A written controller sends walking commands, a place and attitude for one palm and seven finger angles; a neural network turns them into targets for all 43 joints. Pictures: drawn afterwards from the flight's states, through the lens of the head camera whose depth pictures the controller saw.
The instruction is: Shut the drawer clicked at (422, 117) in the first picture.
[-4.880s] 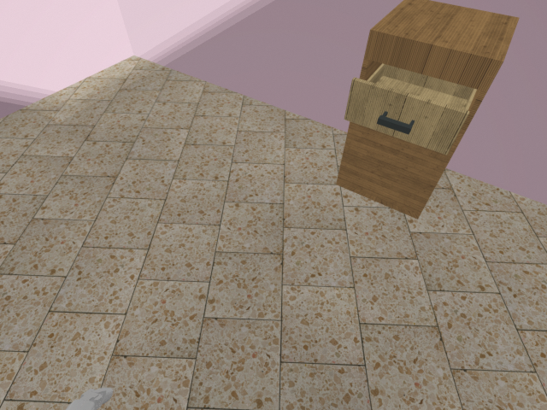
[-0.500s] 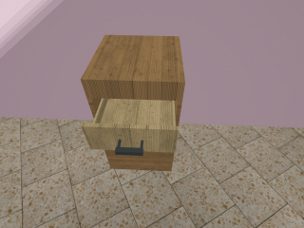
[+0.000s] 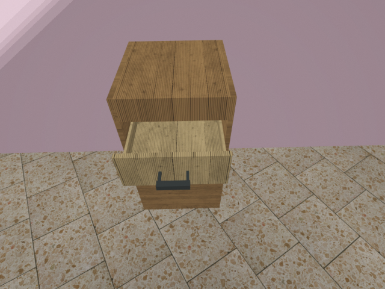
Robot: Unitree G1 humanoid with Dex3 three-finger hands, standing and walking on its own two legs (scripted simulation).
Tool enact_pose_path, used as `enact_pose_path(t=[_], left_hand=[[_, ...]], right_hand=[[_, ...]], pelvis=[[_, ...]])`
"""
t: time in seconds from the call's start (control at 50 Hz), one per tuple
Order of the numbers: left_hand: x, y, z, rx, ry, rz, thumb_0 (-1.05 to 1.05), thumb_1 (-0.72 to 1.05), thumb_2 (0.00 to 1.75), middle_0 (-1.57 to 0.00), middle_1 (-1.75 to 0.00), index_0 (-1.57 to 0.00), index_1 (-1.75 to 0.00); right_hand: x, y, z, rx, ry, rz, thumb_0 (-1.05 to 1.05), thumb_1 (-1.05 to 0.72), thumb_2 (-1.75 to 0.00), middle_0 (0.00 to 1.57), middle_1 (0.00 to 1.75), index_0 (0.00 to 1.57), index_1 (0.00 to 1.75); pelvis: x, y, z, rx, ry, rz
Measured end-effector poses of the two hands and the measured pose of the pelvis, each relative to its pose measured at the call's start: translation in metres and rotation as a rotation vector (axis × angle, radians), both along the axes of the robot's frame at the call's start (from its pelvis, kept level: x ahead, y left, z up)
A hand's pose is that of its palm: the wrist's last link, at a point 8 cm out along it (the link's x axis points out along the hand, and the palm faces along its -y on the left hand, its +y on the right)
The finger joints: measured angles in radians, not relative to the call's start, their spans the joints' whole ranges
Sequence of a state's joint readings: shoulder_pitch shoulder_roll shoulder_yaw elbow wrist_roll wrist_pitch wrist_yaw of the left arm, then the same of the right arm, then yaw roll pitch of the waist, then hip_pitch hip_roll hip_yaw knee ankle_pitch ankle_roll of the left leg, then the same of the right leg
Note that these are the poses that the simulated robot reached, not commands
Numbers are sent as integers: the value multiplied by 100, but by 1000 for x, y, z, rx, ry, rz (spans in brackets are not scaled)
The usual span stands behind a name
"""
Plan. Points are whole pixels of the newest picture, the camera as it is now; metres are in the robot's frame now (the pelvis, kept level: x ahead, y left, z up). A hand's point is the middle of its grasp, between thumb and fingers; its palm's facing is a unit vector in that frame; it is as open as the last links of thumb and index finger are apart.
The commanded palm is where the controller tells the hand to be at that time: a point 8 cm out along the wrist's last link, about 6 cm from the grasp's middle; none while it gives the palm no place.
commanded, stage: come to a stop and stand still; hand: left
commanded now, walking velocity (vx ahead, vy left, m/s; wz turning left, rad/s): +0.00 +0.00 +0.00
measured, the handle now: (173, 179) +0.49 +0.09 -0.18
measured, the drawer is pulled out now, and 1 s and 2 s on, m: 0.17 0.17 0.17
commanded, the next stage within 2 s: look again from close up in 0.82 s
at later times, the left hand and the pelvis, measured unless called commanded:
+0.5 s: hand out of the picture +0.01 +0.14 -0.17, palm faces +0.03 -0.99 -0.16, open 7.3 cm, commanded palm none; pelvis +0.04 +0.00 +0.00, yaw +0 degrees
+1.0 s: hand out of the picture +0.03 +0.13 -0.17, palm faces +0.02 -0.98 -0.18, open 7.3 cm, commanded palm none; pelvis +0.05 -0.03 +0.00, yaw +1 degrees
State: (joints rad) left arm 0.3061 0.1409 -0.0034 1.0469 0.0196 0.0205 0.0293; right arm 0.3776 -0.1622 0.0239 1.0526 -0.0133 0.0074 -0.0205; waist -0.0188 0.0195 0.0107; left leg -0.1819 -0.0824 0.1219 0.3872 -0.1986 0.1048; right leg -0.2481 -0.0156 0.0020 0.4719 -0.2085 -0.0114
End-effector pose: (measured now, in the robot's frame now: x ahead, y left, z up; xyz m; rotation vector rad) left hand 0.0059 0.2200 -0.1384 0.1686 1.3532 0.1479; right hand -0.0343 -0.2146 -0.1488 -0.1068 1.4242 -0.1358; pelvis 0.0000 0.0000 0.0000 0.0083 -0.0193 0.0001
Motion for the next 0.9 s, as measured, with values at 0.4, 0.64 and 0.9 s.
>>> enact_pose_path(t=[0.4, 0.64, 0.9], left_hand=[[-3, -17, -1, -32, 83, 37, 1, 92, 90, -19, -30, -20, -29], [11, -31, -6, -50, 94, 32, 2, 92, 90, -20, -30, -20, -29], [22, -34, -2, -26, 78, 31, 2, 92, 90, -19, -30, -20, -29]], right_hand=[[51, 5, -1, 4, -34, 34, 1, -92, -89, 20, 30, 20, 30], [68, -9, 3, -21, -38, 33, 0, -92, -89, 20, 30, 20, 30], [61, -10, 0, 8, 6, 28, 0, -91, -89, 20, 30, 20, 30]], pelvis=[[28, 0, 3, -4, 15, 5], [43, -11, 3, -5, 7, 5], [49, -22, 4, -2, 7, 10]])
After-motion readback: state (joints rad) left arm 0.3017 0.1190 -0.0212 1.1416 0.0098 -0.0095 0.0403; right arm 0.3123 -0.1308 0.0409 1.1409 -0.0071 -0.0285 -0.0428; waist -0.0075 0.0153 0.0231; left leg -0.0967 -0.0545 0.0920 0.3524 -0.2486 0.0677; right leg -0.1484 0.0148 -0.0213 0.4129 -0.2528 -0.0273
